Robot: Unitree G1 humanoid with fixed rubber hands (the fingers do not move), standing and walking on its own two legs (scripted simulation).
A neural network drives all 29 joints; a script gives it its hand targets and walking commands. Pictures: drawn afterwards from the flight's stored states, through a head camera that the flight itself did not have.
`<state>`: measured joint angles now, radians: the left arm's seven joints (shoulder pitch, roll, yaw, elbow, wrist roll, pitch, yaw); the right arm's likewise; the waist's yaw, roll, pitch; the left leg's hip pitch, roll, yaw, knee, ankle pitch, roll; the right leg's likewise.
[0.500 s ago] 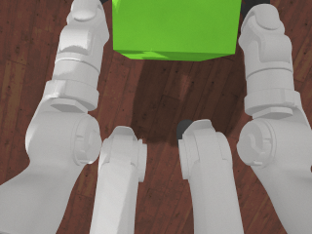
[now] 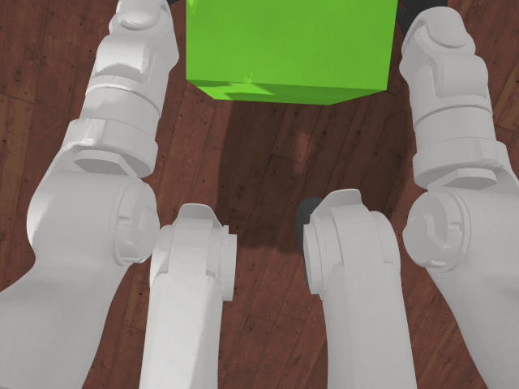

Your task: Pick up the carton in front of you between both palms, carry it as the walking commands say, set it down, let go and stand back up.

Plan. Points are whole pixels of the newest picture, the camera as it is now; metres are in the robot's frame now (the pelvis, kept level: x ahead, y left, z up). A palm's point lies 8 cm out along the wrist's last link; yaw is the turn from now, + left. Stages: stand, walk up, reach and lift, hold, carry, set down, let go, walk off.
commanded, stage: set down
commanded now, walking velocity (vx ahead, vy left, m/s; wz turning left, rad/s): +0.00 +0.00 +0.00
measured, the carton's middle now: (282, 19) +0.54 -0.07 -0.25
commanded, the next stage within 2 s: let go in 1.98 s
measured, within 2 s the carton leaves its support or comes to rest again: neither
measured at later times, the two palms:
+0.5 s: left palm out of the picture +0.56 +0.09 -0.18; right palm (423, 12) +0.52 -0.22 -0.18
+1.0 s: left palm out of the picture +0.57 +0.12 -0.18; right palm out of the picture +0.53 -0.26 -0.18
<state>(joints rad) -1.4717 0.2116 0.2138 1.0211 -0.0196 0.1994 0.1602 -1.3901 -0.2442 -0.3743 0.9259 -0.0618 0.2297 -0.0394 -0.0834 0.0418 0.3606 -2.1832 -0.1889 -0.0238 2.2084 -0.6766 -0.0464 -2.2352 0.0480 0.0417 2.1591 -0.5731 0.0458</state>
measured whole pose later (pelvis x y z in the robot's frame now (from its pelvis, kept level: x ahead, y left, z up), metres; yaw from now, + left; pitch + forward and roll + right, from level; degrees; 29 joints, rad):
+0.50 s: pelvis -0.01 +0.00 -0.01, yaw +0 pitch +33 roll -1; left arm -1.54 0.23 0.32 1.05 0.08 0.18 0.03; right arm -1.46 -0.28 -0.47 0.98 -0.14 0.21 0.08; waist -0.08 0.03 0.47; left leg -2.16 -0.16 -0.01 2.25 -0.67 -0.03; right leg -2.20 0.03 0.03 2.20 -0.56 0.04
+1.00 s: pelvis -0.01 -0.01 -0.02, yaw +0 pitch +33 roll +0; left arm -1.54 0.40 0.03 1.07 -0.22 0.12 0.12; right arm -1.50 -0.43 -0.18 1.12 0.22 0.07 -0.06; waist -0.07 0.01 0.46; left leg -2.20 -0.09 0.00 2.29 -0.67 -0.02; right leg -2.25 -0.01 -0.02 2.23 -0.56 -0.01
